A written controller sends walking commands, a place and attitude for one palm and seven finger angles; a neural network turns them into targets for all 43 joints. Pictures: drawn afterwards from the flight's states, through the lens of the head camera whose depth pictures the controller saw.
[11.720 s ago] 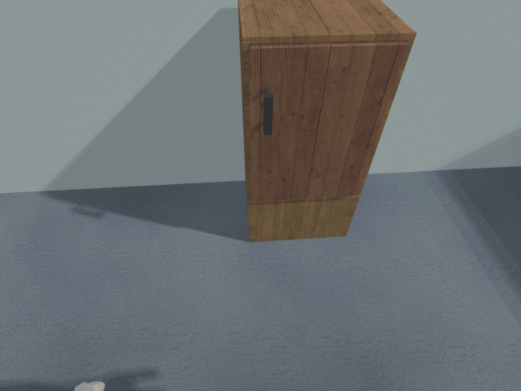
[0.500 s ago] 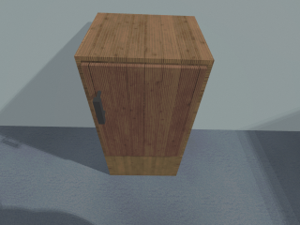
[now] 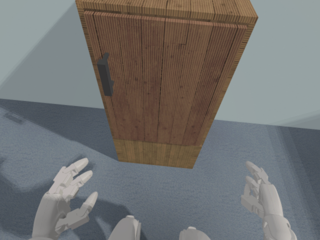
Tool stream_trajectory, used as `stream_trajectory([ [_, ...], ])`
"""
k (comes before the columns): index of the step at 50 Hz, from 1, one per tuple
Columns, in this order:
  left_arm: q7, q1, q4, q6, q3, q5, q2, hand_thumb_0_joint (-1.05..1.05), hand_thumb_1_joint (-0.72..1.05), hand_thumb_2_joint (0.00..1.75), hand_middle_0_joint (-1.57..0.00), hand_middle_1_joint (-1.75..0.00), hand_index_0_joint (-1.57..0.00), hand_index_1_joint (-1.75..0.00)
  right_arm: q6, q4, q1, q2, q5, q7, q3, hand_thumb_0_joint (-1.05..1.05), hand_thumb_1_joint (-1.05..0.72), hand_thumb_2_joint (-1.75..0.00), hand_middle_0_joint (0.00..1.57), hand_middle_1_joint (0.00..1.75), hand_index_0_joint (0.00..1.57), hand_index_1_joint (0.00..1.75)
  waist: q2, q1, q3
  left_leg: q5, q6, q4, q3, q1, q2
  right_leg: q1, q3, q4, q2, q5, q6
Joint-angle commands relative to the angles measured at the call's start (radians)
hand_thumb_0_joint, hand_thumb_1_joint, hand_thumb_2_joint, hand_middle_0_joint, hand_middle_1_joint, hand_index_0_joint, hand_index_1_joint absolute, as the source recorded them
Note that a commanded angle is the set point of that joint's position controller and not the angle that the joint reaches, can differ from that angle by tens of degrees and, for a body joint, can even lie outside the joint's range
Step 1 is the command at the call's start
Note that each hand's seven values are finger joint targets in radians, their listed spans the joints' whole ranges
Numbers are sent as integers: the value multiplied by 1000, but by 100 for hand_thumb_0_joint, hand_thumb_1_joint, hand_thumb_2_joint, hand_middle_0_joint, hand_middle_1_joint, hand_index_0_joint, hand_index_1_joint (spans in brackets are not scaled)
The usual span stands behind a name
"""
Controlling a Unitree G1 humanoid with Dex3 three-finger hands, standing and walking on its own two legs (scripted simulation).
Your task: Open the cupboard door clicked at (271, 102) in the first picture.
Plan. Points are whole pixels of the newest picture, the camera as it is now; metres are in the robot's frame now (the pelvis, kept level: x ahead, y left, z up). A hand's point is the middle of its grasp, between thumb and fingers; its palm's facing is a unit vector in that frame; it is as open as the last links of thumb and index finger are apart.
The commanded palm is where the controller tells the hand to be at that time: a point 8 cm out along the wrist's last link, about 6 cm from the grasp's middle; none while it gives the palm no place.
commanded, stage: raise the hand with hooked fingers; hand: left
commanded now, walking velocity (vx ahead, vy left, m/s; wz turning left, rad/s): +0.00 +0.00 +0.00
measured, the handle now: (107, 74) +0.56 +0.23 +0.07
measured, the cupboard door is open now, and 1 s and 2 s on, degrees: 0 0 0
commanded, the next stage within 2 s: move the hooked fingers beside the handle in 1.62 s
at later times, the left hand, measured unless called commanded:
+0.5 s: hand (65, 171) +0.24 +0.24 +0.06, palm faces +0.01 -1.00 -0.06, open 12.0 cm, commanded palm +0.22 +0.29 +0.07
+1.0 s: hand (42, 149) +0.28 +0.29 +0.08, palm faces +0.02 -1.00 -0.06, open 13.9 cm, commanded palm +0.26 +0.35 +0.08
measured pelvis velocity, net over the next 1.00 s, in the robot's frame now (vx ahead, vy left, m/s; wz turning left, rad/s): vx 0.01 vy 0.03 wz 0.00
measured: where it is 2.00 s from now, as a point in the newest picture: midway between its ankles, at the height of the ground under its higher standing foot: outside the picture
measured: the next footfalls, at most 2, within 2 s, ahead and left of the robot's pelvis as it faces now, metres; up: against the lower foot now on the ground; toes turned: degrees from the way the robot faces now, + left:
none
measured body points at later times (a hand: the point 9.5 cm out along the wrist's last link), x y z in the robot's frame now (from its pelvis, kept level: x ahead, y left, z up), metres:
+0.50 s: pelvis +0.01 +0.01 +0.01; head +0.07 +0.02 +0.46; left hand +0.24 +0.29 +0.06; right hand +0.14 -0.26 -0.08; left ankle +0.04 +0.12 -0.64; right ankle +0.02 -0.09 -0.64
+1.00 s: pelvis +0.01 +0.03 +0.03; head +0.07 +0.05 +0.47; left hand +0.27 +0.35 +0.09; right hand +0.19 -0.20 -0.05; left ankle +0.04 +0.12 -0.64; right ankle +0.02 -0.09 -0.64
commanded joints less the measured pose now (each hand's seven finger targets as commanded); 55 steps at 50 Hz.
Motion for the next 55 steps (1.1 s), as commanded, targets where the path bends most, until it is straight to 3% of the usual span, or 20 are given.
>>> stream_trajectory([
  [1, 1, -209, -409, -145, 73, -40, 143, 0, 32, 65, -24, -68, -24, -68, -37, -85, 67, -93, -6, -34, -8, 0, -90, -90, 20, 30, 20, 30, 112, -82, -176, 227, 36, -89, -40, 105, -32, 58, 151, -236, 33, 245, 38],
  [2, -21, -241, -381, -154, 69, -46, 149, 0, 29, 64, -24, -69, -24, -69, -46, -67, 70, -100, -4, -39, -2, 0, -90, -90, 20, 30, 20, 30, 97, -101, -156, 196, 36, -71, -45, 77, -29, 32, 160, -247, 34, 199, 41],
  [4, -83, -270, -292, -140, 69, -71, 164, 0, 25, 62, -25, -72, -25, -72, -64, -41, 61, -112, 2, -52, 10, 0, -90, -90, 20, 30, 20, 30, 82, -107, -139, 159, 38, -45, -51, 36, -27, 16, 177, -258, 35, 126, 40],
  [8, -169, -238, -169, -15, 169, -118, 241, 0, 15, 58, -25, -78, -25, -78, -77, -36, 51, -124, 26, -68, 16, 0, -90, -90, 20, 30, 20, 30, 38, -62, -218, 140, 38, -67, -39, -2, -32, 130, 228, -324, 7, 47, 60],
  [9, -179, -216, -128, 25, 207, -132, 263, 0, 13, 57, -25, -80, -25, -80, -75, -39, 44, -121, 30, -71, 18, 0, -90, -90, 20, 30, 20, 30, 41, -36, -223, 159, 37, -79, -43, 2, -33, 168, 237, -330, 5, 67, 60],
  [11, -173, -216, -162, 67, 258, -149, 286, 0, 8, 55, -26, -82, -26, -82, -74, -48, 44, -115, 31, -70, 19, 0, -90, -90, 20, 30, 20, 30, 35, -16, -285, 204, 37, -104, -39, 24, -36, 246, 243, -337, -15, 149, 74],
  [14, -137, -182, -140, 74, 299, -160, 279, 0, 1, 52, -26, -87, -26, -87, -72, -38, 43, -98, 25, -67, 16, 0, -90, -90, 20, 30, 20, 30, 13, 6, -277, 264, 32, -144, -48, 52, -34, 282, 208, -315, -9, 272, 75],
  [18, -110, -186, -107, 11, 282, -143, 251, 0, -8, 48, -27, -93, -27, -93, -78, -10, 70, -103, 19, -57, 4, 0, -90, -90, 20, 30, 20, 30, 18, -14, -226, 278, 29, -182, -45, 84, -34, 226, 155, -295, 2, 305, 69],
  [19, -116, -196, -70, 4, 275, -142, 254, 0, -10, 47, -27, -94, -27, -94, -76, -11, 68, -110, 19, -56, 4, 0, -90, -90, 20, 30, 20, 30, 4, -18, -185, 270, 30, -183, -47, 74, -34, 205, 153, -295, 9, 284, 63],
  [23, -139, -253, -57, -40, 253, -142, 253, 0, -20, 43, -28, -100, -28, -100, -86, -12, 95, -135, 24, -55, -1, 0, -90, -90, 20, 30, 20, 30, 48, -34, -179, 223, 34, -215, -42, 123, -38, 140, 122, -303, 19, 177, 50],
  [25, -150, -299, -80, -51, 276, -148, 293, 0, -24, 41, -28, -103, -28, -103, -87, -21, 106, -146, 25, -57, 1, 0, -90, -90, 20, 30, 20, 30, 79, -26, -211, 229, 34, -231, -46, 157, -36, 145, 109, -293, 25, 178, 40],
  [28, -145, -300, -92, -58, 279, -149, 295, 0, -31, 38, -29, -108, -29, -108, -90, -25, 113, -151, 25, -58, 3, 0, -90, -90, 20, 30, 20, 30, 111, -23, -228, 253, 32, -263, -53, 216, -35, 140, 74, -282, 33, 217, 35],
  [30, -145, -324, -97, -54, 282, -148, 305, 0, -36, 36, -29, -111, -29, -111, -84, -27, 119, -155, 24, -55, 5, 0, -90, -90, 20, 30, 20, 30, 139, -24, -231, 277, 26, -272, -60, 248, -32, 125, 59, -269, 41, 244, 30],
  [35, -156, -407, -22, -12, 287, -141, 329, 0, -48, 31, -30, -118, -30, -118, -62, -41, 123, -170, 27, -56, 20, 0, -90, -90, 20, 30, 20, 30, 123, -40, -164, 203, 20, -309, -78, 243, -29, 101, 43, -290, 48, 185, 29],
  [38, -171, -447, -13, 11, 290, -138, 341, 0, -50, 30, -30, -120, -30, -120, -60, -52, 125, -171, 28, -58, 25, 0, -90, -90, 20, 30, 20, 30, 156, -38, -193, 200, 17, -325, -82, 277, -29, 109, 40, -299, 46, 190, 30],
  [39, -178, -471, 1, 20, 298, -143, 353, 0, -50, 30, -30, -120, -30, -120, -58, -52, 134, -173, 28, -60, 27, 0, -90, -90, 20, 30, 20, 30, 133, -41, -191, 217, 16, -326, -92, 288, -26, 112, 37, -295, 53, 205, 25],
  [44, -205, -547, 44, 37, 326, -144, 396, 0, -50, 30, -30, -120, -30, -120, -57, -46, 137, -178, 26, -63, 35, 0, -90, -90, 20, 30, 20, 30, 149, -39, -200, 261, 9, -330, -99, 317, -24, 118, 34, -299, 56, 235, 22],
  [46, -218, -572, 81, 45, 336, -146, 400, 0, -50, 30, -30, -120, -30, -120, -52, -42, 140, -178, 27, -64, 36, 0, -90, -90, 20, 30, 20, 30, 113, -41, -206, 259, 11, -334, -95, 312, -25, 128, 34, -308, 55, 235, 26],
  [49, -240, -613, 111, 53, 354, -152, 432, 0, -50, 30, -30, -120, -30, -120, -51, -40, 142, -182, 27, -65, 39, 0, -90, -90, 20, 30, 20, 30, 148, -34, -212, 278, 9, -332, -94, 322, -27, 133, 38, -308, 57, 245, 20],
  [55, -269, -685, 156, 58, 393, -160, 486, 0, -50, 30, -30, -120, -30, -120, -47, -29, 157, -189, 29, -69, 38, 0, -90, -90, 20, 30, 20, 30, 148, -35, -241, 314, 11, -338, -88, 340, -25, 157, 42, -322, 54, 271, 21],
])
